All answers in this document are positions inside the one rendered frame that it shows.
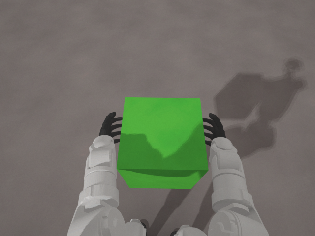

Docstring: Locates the robot left forearm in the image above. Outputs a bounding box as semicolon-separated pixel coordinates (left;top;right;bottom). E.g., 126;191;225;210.
71;135;119;223

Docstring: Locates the robot right forearm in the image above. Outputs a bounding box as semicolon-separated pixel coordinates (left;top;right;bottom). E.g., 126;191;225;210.
209;137;264;226

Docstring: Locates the right robot hand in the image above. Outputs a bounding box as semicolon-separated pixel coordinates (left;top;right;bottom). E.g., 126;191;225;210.
203;113;226;146

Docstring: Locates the robot right upper arm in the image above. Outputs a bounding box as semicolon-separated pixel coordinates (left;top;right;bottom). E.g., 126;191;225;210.
208;210;269;236

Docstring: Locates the robot left upper arm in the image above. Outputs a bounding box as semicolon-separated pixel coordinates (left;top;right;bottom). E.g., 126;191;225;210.
67;206;128;236

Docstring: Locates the robot left shin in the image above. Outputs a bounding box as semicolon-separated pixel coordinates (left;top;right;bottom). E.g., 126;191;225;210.
130;219;142;225

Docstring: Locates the robot left thigh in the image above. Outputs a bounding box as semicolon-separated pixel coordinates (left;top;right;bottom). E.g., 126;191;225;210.
125;222;146;236

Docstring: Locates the left robot hand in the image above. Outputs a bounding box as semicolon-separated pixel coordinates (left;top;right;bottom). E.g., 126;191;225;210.
99;112;123;143

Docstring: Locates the carton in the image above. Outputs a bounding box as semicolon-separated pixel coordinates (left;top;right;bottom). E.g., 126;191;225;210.
117;97;209;189

